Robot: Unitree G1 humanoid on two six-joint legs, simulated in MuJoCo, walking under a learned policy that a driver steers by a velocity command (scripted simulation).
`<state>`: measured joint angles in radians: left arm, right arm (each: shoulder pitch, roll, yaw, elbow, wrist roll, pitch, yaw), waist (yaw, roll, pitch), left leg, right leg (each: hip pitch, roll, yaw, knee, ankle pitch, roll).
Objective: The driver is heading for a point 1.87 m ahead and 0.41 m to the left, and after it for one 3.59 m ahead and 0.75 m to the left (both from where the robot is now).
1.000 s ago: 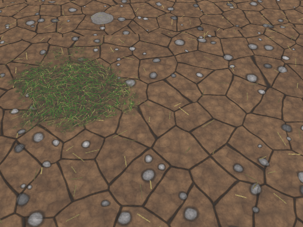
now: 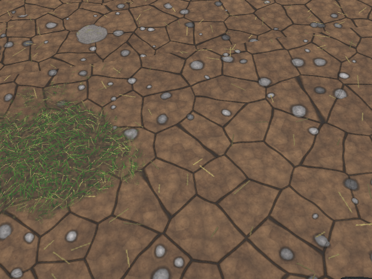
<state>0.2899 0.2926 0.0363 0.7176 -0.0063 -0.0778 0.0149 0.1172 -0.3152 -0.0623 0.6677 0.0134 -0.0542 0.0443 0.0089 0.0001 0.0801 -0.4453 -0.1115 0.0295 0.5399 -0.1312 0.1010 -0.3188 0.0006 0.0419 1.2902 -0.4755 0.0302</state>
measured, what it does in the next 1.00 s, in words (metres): walks ahead, turning left: right foot, then left foot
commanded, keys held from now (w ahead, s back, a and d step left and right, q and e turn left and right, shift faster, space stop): q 0.68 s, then no key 0.32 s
